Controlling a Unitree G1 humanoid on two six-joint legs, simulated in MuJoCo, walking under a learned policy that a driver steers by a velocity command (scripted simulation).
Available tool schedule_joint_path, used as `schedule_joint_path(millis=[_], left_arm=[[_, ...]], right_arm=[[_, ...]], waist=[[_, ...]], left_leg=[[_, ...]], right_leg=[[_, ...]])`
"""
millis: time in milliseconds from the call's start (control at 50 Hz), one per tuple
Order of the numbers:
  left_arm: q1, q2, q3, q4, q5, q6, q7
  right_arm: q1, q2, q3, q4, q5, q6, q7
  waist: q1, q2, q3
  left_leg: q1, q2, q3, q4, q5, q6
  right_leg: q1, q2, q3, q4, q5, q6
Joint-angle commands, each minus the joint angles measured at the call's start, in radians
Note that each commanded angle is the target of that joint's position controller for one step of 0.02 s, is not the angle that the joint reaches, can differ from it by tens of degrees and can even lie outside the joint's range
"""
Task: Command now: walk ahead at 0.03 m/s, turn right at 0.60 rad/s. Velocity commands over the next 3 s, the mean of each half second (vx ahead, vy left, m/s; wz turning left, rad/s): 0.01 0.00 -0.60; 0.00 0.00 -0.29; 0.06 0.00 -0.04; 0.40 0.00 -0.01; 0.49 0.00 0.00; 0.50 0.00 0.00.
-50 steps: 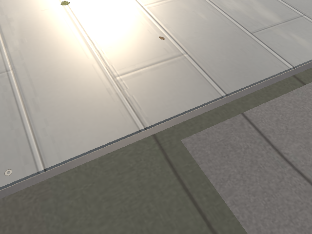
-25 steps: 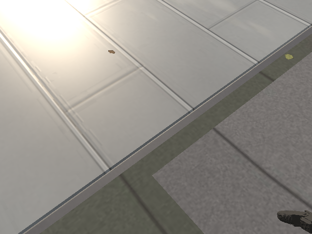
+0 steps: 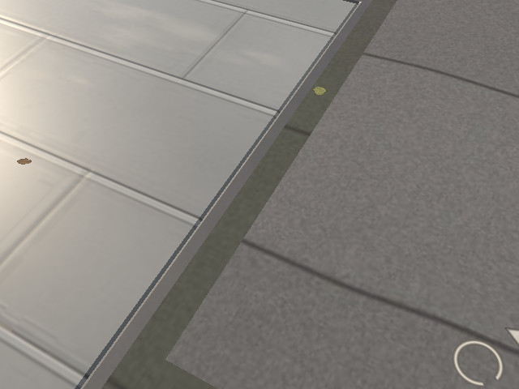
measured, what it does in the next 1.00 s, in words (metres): steps on the spot, turning right: right foot, then left foot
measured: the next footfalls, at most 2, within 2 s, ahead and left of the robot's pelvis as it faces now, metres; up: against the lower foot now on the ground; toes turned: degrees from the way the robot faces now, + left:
right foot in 0.02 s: +0.05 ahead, -0.12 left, +0.00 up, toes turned -3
left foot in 0.50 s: +0.09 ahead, +0.10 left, +0.00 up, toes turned -23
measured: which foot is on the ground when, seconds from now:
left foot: down 0.00-0.02, up 0.04-0.48, down 0.50-1.00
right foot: up 0.00-0.00, down 0.02-0.50, up 0.52-0.84, down 0.86-1.00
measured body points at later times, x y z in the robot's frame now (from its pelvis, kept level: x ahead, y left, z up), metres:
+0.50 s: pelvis +0.01 +0.00 +0.00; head +0.04 -0.01 +0.45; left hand +0.26 +0.23 -0.08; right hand +0.10 -0.32 -0.09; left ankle +0.05 +0.12 -0.73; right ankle +0.01 -0.11 -0.73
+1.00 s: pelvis +0.00 -0.02 +0.00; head +0.00 -0.04 +0.45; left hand +0.25 +0.14 -0.09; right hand -0.01 -0.31 -0.12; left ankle +0.06 +0.12 -0.73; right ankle -0.06 -0.12 -0.73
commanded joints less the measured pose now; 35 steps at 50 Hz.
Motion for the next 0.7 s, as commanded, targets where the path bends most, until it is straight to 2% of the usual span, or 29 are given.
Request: schedule_joint_path(millis=[20,40,60,80,100,120,140,180,280,380,440,480,500,520,540,560,580,600,620,660,700], left_arm=[[0.147,0.138,0.055,-0.025,0.009,-0.010,0.000],[0.152,0.254,0.078,-0.050,0.009,-0.012,0.021],[0.132,0.282,0.078,-0.079,0.047,-0.033,0.013],[0.086,0.249,0.068,-0.078,0.055,-0.055,0.009],[0.029,0.217,0.060,-0.080,0.037,-0.067,0.011],[-0.005,0.181,0.049,-0.086,0.019,-0.069,0.015],[-0.026,0.165,0.041,-0.090,0.009,-0.067,0.021],[-0.011,0.144,0.030,-0.092,0.014,-0.062,0.030],[0.031,0.169,0.042,-0.088,0.008,-0.051,0.044],[0.009,0.187,0.052,-0.104,0.008,-0.037,0.032],[-0.019,0.185,0.053,-0.110,-0.003,-0.030,0.026],[-0.057,0.174,0.050,-0.119,-0.020,-0.025,0.030],[-0.032,0.142,0.043,-0.119,-0.016,-0.026,0.034],[0.037,0.092,0.031,-0.123,-0.004,-0.029,0.030],[0.023,0.172,0.057,-0.124,0.000,-0.040,0.033],[0.039,0.224,0.076,-0.104,0.005,-0.042,0.033],[0.045,0.215,0.080,-0.080,0.002,-0.036,0.033],[0.054,0.184,0.074,-0.063,0.004,-0.027,0.037],[0.052,0.156,0.065,-0.060,0.003,-0.021,0.037],[0.019,0.113,0.049,-0.071,-0.004,-0.023,0.034],[-0.018,0.086,0.034,-0.083,-0.001,-0.027,0.035]], right_arm=[[0.005,-0.114,-0.035,-0.029,0.016,-0.002,0.001],[0.031,-0.050,-0.016,-0.054,-0.029,-0.001,0.011],[-0.096,-0.094,-0.030,-0.100,-0.026,-0.007,-0.002],[-0.115,-0.121,-0.040,-0.099,-0.008,-0.007,-0.008],[-0.080,-0.127,-0.047,-0.082,-0.004,-0.004,-0.014],[-0.053,-0.127,-0.051,-0.054,-0.012,-0.001,-0.022],[-0.034,-0.127,-0.053,-0.048,-0.020,0.000,-0.024],[-0.022,-0.111,-0.051,-0.047,-0.010,-0.005,-0.018],[-0.078,-0.079,-0.034,-0.065,-0.002,-0.014,-0.007],[-0.069,-0.091,-0.033,-0.064,0.008,-0.028,0.013],[-0.038,-0.098,-0.036,-0.061,0.011,-0.040,0.025],[0.026,-0.101,-0.043,-0.040,0.006,-0.047,0.030],[0.056,-0.145,-0.055,-0.035,-0.005,-0.046,0.026],[0.021,-0.230,-0.069,-0.049,-0.022,-0.036,0.019],[0.030,-0.206,-0.065,-0.054,-0.045,-0.037,0.022],[-0.008,-0.160,-0.049,-0.070,-0.036,-0.041,0.018],[-0.047,-0.122,-0.039,-0.075,-0.024,-0.040,0.013],[-0.063,-0.107,-0.032,-0.079,-0.010,-0.037,0.010],[-0.058,-0.102,-0.027,-0.075,-0.002,-0.035,0.006],[-0.027,-0.105,-0.024,-0.064,-0.007,-0.027,0.002],[0.001,-0.111,-0.023,-0.053,-0.010,-0.021,-0.001]], waist=[[0.052,0.030,-0.144],[0.007,-0.300,-0.121],[0.076,-0.282,-0.117],[0.056,-0.194,-0.099],[0.019,-0.161,-0.089],[0.007,-0.132,-0.104],[-0.004,-0.142,-0.113],[-0.008,-0.142,-0.150],[0.029,-0.150,-0.152],[0.037,-0.171,-0.152],[0.025,-0.177,-0.163],[-0.021,-0.160,-0.171],[-0.013,-0.092,-0.194],[0.055,0.185,-0.181],[0.022,0.257,-0.145],[0.035,0.169,-0.127],[0.047,0.128,-0.110],[0.047,0.116,-0.097],[0.037,0.120,-0.089],[0.016,0.136,-0.091],[-0.007,0.158,-0.115]], left_leg=[[-0.030,0.153,-0.073,0.058,-0.104,0.064],[-0.296,0.001,0.037,0.393,-0.442,-0.055],[-0.374,-0.080,-0.142,0.576,-0.530,-0.058],[-0.374,-0.059,-0.196,0.655,-0.442,-0.040],[-0.379,-0.049,-0.210,0.656,-0.344,-0.031],[-0.369,-0.041,-0.216,0.658,-0.288,-0.037],[-0.345,-0.048,-0.211,0.678,-0.244,-0.049],[-0.307,-0.068,-0.211,0.699,-0.198,-0.064],[-0.284,-0.086,-0.229,0.441,-0.183,-0.084],[-0.139,-0.116,-0.237,0.267,-0.240,-0.071],[-0.064,-0.126,-0.240,0.133,-0.226,-0.053],[0.079,-0.114,-0.220,-0.092,-0.041,-0.026],[0.207,-0.003,-0.291,-0.126,0.057,0.015],[0.293,0.210,-0.512,-0.135,0.268,0.134],[0.229,0.336,-0.659,-0.163,0.352,0.284],[0.199,0.322,-0.597,-0.154,0.331,0.293],[0.182,0.248,-0.503,-0.140,0.285,0.249],[0.189,0.196,-0.439,-0.130,0.248,0.216],[0.194,0.181,-0.408,-0.126,0.283,0.218],[0.211,0.147,-0.342,-0.131,0.320,0.227],[0.269,0.149,-0.326,-0.119,0.334,0.233]], right_leg=[[0.243,0.004,0.054,-0.266,0.169,-0.097],[0.355,-0.265,0.437,-0.336,0.446,-0.219],[0.210,-0.339,0.574,-0.396,0.410,-0.359],[0.185,-0.286,0.489,-0.408,0.336,-0.326],[0.180,-0.231,0.418,-0.396,0.293,-0.266],[0.192,-0.196,0.380,-0.382,0.282,-0.226],[0.182,-0.174,0.353,-0.371,0.340,-0.217],[0.198,-0.151,0.335,-0.355,0.419,-0.224],[0.275,-0.134,0.387,-0.323,0.383,-0.228],[0.216,-0.128,0.490,-0.301,0.385,-0.244],[0.229,-0.109,0.551,-0.269,0.448,-0.232],[0.180,-0.058,0.538,-0.224,0.387,-0.178],[0.085,-0.007,0.487,-0.150,0.212,-0.126],[-0.101,0.149,0.292,0.053,-0.164,-0.056],[-0.213,0.180,0.209,0.274,-0.360,-0.001],[-0.215,0.126,0.214,0.425,-0.302,0.026],[-0.213,0.120,0.206,0.477,-0.241,0.042],[-0.226,0.120,0.203,0.510,-0.195,0.059],[-0.235,0.123,0.200,0.535,-0.165,0.072],[-0.215,0.122,0.156,0.466,-0.135,0.087],[-0.187,0.096,0.133,0.321,-0.132,0.095]])
Over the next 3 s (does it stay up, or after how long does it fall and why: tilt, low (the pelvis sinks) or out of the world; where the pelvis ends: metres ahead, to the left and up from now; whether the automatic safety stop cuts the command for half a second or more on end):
stays up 0.75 -0.29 0.01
